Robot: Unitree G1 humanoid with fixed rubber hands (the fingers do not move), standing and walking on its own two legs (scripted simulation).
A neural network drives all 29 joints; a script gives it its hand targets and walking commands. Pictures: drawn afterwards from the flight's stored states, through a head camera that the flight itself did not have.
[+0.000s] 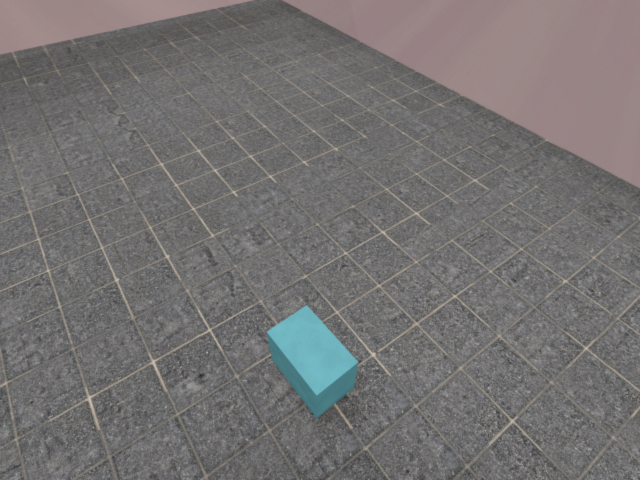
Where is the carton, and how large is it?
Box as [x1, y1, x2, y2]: [267, 305, 357, 417]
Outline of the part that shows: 306,305 267,331 272,359 314,415 317,417 353,387 357,361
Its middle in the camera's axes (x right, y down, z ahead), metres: -0.03 +0.36 +1.18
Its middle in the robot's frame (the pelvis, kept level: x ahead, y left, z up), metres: +0.57 +0.02 -0.65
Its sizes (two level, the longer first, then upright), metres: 0.237 0.148 0.186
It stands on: the floor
